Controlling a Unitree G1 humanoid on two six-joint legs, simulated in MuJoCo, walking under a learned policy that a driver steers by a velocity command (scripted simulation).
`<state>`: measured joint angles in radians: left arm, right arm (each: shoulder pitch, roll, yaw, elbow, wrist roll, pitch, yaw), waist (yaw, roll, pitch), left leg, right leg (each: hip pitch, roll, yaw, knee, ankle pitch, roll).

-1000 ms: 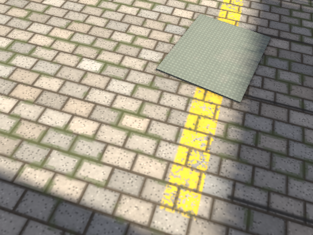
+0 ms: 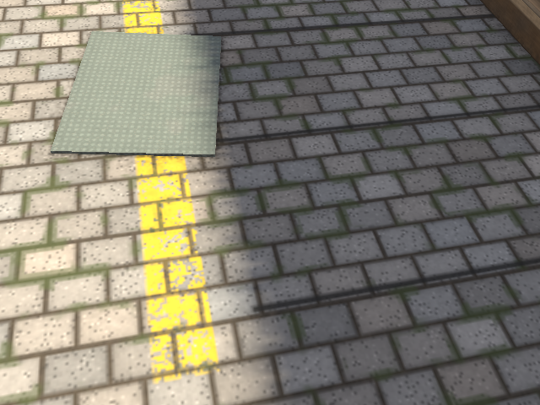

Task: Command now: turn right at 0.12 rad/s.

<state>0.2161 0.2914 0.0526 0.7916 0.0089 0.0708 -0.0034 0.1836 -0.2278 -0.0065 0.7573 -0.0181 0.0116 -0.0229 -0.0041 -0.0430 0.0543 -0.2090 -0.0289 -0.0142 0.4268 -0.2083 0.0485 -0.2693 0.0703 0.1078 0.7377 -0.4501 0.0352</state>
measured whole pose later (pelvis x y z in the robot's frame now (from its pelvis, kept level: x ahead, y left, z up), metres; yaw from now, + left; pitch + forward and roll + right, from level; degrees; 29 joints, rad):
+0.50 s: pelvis +0.08 +0.03 +0.00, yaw +0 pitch +0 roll +0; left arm 0.25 0.28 0.05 0.91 0.04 -0.03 -0.03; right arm 0.39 -0.26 -0.04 0.91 -0.02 -0.06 0.01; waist -0.01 -0.04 0.02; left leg -0.08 -0.06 0.04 0.33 -0.25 0.08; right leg -0.41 -0.02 0.01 0.97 -0.30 -0.08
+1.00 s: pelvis +0.23 +0.00 -0.01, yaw +1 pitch -2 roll +0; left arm 0.21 0.19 0.00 0.99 0.02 -0.03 0.02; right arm 0.24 -0.19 -0.01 1.02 -0.03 0.02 -0.03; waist 0.00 0.02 0.08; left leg -0.31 0.01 -0.03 0.79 -0.46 0.01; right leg -0.28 0.06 -0.09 0.41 -0.10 -0.10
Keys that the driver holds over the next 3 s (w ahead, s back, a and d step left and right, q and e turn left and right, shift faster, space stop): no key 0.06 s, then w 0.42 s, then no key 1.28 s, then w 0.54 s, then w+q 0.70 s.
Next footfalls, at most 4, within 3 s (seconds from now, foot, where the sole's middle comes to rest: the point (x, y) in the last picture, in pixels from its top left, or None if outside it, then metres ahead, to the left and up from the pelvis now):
0.08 right None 0.00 -0.12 -0.78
0.76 right None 0.35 -0.06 -0.78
1.10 left None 0.28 0.13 -0.78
2.08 right None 0.44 -0.09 -0.78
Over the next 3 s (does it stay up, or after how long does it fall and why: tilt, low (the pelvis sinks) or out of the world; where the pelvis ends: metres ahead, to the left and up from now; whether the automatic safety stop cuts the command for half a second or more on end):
stays up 0.84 0.02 0.00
